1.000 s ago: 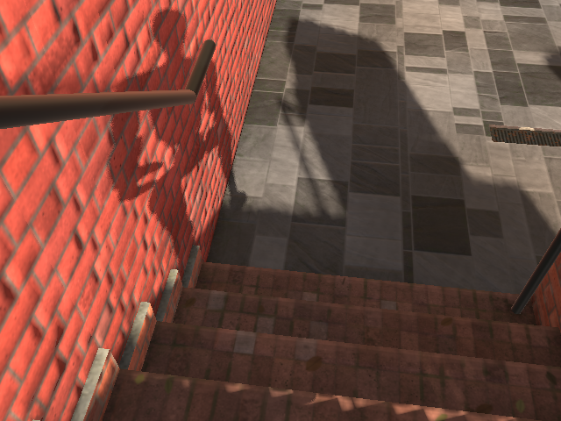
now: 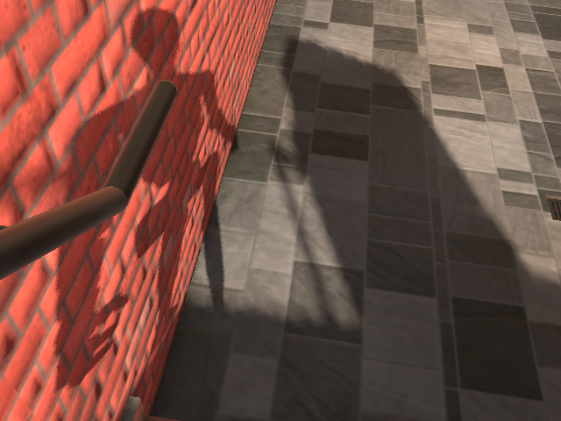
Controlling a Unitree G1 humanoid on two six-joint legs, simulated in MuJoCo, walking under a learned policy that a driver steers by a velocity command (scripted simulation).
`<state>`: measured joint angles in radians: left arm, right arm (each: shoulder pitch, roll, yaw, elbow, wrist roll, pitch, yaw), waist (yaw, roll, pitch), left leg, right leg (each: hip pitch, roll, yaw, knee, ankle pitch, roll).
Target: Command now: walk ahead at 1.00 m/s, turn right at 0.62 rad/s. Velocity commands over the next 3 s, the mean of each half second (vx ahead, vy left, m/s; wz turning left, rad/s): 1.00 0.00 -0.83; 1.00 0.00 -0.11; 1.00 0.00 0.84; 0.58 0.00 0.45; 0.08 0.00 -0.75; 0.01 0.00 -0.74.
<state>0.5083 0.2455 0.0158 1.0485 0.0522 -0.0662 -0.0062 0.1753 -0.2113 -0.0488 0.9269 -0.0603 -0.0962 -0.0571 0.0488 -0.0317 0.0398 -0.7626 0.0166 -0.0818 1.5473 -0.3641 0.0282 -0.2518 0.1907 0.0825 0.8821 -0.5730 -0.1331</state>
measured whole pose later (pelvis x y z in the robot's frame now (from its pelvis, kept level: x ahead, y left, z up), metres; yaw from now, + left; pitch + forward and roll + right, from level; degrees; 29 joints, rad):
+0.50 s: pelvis +0.40 +0.02 -0.27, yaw -23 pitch -2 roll +1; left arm 0.13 0.28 0.05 0.88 0.02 -0.04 -0.01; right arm 0.57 -0.23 -0.06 1.12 0.03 -0.13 -0.05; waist -0.03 -0.07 0.05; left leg -0.13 0.08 0.22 1.41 -0.79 -0.02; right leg -0.60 0.04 -0.08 0.85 0.39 -0.15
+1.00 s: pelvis +0.86 -0.06 -0.52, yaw -24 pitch -1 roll +0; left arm 0.09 0.21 0.04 0.91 0.07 -0.07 0.00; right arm 0.50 -0.18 -0.05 1.12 -0.03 -0.07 0.01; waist -0.09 -0.07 -0.01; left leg -0.37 -0.09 -0.03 0.77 -0.38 0.08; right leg -0.56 0.01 0.06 1.64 -0.45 -0.11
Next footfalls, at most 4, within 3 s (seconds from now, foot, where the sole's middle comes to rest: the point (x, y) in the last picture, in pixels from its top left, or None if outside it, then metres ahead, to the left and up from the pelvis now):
0.20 left None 0.24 0.17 -0.90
0.52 right None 0.48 -0.05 -1.09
0.86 left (284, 355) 0.94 -0.02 -1.27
1.26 right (366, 292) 1.23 -0.33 -1.27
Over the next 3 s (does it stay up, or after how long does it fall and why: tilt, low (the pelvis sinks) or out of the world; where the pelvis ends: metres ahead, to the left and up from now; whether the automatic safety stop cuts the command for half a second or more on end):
stays up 1.89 -0.18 -0.50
